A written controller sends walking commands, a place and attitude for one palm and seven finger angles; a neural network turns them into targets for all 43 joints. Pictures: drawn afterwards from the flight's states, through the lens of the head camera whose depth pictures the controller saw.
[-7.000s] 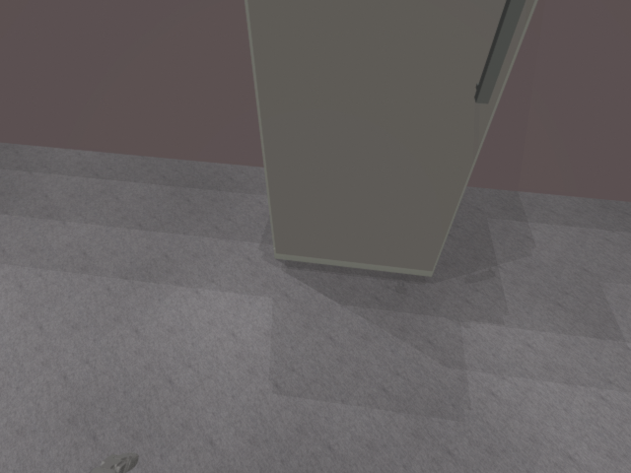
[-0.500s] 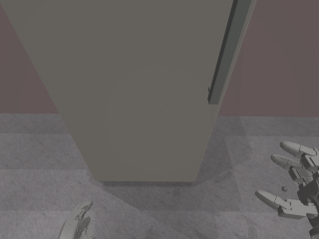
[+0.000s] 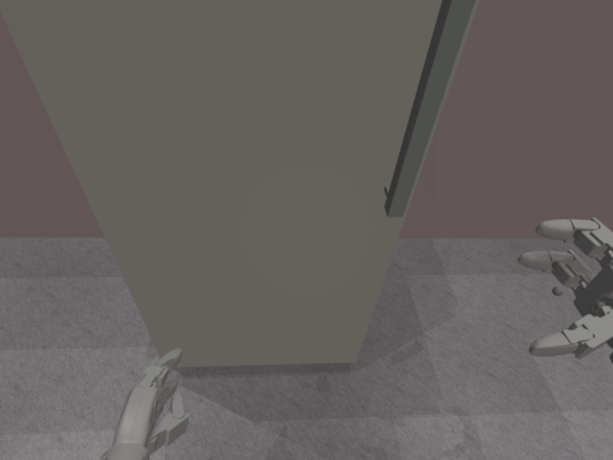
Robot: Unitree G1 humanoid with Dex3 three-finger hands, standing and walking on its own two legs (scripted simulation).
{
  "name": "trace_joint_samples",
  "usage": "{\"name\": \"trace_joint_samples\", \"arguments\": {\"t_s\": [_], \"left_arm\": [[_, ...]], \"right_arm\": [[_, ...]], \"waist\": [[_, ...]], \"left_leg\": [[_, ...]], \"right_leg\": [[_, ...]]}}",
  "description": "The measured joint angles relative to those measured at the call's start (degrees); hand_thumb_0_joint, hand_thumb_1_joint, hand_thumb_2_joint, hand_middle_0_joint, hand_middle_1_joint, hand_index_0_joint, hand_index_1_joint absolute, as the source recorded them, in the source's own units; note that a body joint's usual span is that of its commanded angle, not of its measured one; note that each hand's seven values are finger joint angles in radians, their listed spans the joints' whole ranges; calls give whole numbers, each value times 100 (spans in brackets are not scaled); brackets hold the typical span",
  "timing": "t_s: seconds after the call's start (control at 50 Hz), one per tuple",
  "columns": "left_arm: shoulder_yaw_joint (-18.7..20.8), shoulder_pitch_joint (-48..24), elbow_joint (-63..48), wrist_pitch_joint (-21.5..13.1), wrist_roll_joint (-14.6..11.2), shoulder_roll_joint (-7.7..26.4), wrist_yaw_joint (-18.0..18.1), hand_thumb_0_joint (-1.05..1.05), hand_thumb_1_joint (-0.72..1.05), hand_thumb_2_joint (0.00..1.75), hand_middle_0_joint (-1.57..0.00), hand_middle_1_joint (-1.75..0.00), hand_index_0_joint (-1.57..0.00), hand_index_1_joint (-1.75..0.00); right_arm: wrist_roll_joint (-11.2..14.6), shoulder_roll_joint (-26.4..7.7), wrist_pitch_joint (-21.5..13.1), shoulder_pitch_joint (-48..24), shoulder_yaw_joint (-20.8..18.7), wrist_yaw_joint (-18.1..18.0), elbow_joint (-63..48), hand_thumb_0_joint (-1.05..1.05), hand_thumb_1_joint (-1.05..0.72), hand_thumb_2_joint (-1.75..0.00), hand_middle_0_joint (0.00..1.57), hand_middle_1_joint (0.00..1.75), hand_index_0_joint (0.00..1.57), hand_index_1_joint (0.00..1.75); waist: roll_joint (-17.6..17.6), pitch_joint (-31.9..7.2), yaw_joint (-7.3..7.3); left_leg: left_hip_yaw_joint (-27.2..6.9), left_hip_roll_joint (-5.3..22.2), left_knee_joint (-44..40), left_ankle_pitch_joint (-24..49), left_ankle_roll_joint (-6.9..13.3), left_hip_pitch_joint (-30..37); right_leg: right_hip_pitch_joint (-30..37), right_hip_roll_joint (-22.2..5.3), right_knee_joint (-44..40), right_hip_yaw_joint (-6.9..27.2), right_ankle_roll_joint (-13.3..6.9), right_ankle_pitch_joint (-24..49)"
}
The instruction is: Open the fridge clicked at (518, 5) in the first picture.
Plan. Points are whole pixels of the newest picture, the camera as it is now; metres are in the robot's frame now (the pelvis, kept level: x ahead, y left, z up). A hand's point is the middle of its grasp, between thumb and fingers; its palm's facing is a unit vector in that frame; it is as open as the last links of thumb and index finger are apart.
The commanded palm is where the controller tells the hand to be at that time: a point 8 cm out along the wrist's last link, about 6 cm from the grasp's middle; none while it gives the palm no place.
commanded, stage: raise the hand to about handle height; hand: right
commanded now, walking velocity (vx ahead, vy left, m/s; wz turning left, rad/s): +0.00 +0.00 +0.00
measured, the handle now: (418, 108) +0.54 -0.16 +0.23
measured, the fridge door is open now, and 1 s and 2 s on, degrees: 0 0 0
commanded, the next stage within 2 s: move the hooked fingers beside the handle in 0.66 s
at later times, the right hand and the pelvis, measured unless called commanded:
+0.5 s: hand (569, 253) +0.28 -0.27 +0.20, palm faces +0.07 +0.99 -0.08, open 13.9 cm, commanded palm +0.25 -0.31 +0.21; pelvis +0.00 +0.00 +0.01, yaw +1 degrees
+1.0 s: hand (555, 238) +0.31 -0.28 +0.19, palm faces +0.07 +1.00 -0.07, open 14.0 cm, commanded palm +0.28 -0.31 +0.20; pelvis +0.00 +0.00 +0.01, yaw +0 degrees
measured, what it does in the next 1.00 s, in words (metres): stands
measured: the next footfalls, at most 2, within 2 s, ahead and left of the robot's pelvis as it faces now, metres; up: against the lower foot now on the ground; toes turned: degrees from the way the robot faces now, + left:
none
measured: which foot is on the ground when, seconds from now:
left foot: down 0.00-1.00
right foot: down 0.00-1.00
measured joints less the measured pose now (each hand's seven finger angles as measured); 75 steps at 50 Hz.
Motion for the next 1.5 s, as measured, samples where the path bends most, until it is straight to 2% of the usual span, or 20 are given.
{"name": "trace_joint_samples", "arguments": {"t_s": [0.14,0.22,0.28,0.32,0.36,0.46,0.52,0.58,0.7,0.84,0.96,1.04,1.14,1.26,1.38,1.5], "left_arm": [[-64,112,145,47,9,-57,8,2,90,89,-21,-30,-20,-31],[-52,128,179,120,-60,23,6,2,90,89,-21,-30,-20,-31],[-9,116,113,209,-104,122,-39,2,90,89,-21,-30,-20,-31],[36,110,51,256,-110,177,-68,2,90,89,-20,-30,-20,-30],[78,111,6,276,-87,202,-88,2,91,89,-20,-30,-20,-30],[104,168,-6,218,-20,118,-80,2,91,89,-20,-30,-20,-30],[87,180,13,184,-26,62,-51,2,91,89,-20,-30,-20,-30],[61,145,20,188,-60,58,-14,2,91,89,-20,-30,-20,-30],[-1,35,10,241,-56,64,-4,2,91,89,-20,-30,-20,-30],[-17,59,9,272,-22,-12,-59,2,91,89,-20,-30,-20,-30],[10,56,63,304,-61,52,13,2,91,89,-20,-30,-20,-30],[33,55,78,324,-38,82,43,2,91,89,-20,-30,-20,-30],[59,109,84,346,-25,55,20,2,91,89,-20,-30,-20,-30],[85,150,43,448,-32,49,-50,2,91,89,-20,-30,-20,-30],[127,192,46,513,-20,64,-56,2,91,89,-20,-30,-20,-30],[102,159,140,553,-37,47,17,2,91,89,-20,-30,-20,-30]], "right_arm": [[83,-187,-177,-514,-357,74,38,-1,50,-30,30,120,31,120],[57,-464,113,-1031,-460,182,611,-1,50,-30,30,120,31,120],[4,-587,429,-1108,-383,284,918,-1,50,-30,30,120,30,120],[-37,-538,538,-982,-302,320,861,-1,50,-30,29,120,30,120],[-31,-390,504,-772,-267,321,628,-1,50,-30,29,120,30,120],[41,-71,98,-407,-357,129,18,-1,50,-30,30,120,30,120],[-8,-97,38,-525,-454,-14,44,-1,50,-30,30,120,31,120],[-110,-210,212,-752,-437,-72,272,-1,50,-30,30,120,31,120],[-140,-284,472,-842,-202,134,460,-1,50,-30,30,120,30,120],[-20,-209,245,-737,-348,159,381,-1,50,-30,30,120,31,120],[-221,-277,339,-1250,-207,37,950,-1,50,-30,30,120,31,120],[-300,-240,284,-1440,-45,55,1070,-1,50,-30,30,120,30,120],[-251,-149,94,-1606,9,32,1144,-1,50,-30,30,120,30,120],[-330,-150,253,-1724,-8,-128,1339,-1,50,-30,30,120,31,120],[-367,-55,211,-1704,14,-242,1270,-1,50,-30,30,120,30,120],[-435,-104,133,-2091,92,-284,1717,-1,50,-30,30,120,31,120]], "waist": [[36,-5,26],[0,-21,55],[-40,-18,104],[-50,6,136],[-38,30,153],[84,5,137],[113,-3,86],[70,21,39],[-20,40,51],[43,-23,60],[53,59,40],[55,83,102],[85,11,191],[76,-46,275],[57,-40,241],[112,-53,226]], "left_leg": [[3,-48,-226,91,33,207],[-3,-41,-284,129,36,228],[-38,-18,-275,157,25,136],[-69,-5,-253,165,16,78],[-104,-3,-244,169,10,55],[-137,-34,-289,160,17,152],[-119,-51,-332,161,26,239],[-93,-44,-371,176,20,287],[-80,3,-391,201,-5,235],[-97,-30,-416,182,4,258],[-51,-20,-414,184,2,233],[-62,-6,-417,194,-6,186],[-113,-9,-412,181,-12,143],[-177,-11,-391,172,-17,62],[-188,-10,-402,181,-22,45],[-143,-16,-398,185,-8,32]], "right_leg": [[226,-33,-256,-11,34,107],[260,-22,-341,-19,36,160],[200,3,-371,-53,22,199],[164,18,-374,-82,11,211],[165,22,-381,-116,2,211],[287,-3,-442,-153,9,195],[358,-19,-465,-138,22,190],[380,-11,-477,-112,19,201],[326,37,-515,-95,-11,243],[359,7,-540,-114,4,215],[291,14,-493,-65,2,211],[252,30,-506,-74,-10,221],[253,30,-543,-125,-12,211],[226,33,-578,-189,-16,209],[217,36,-598,-199,-21,220],[169,27,-563,-152,-9,225]]}}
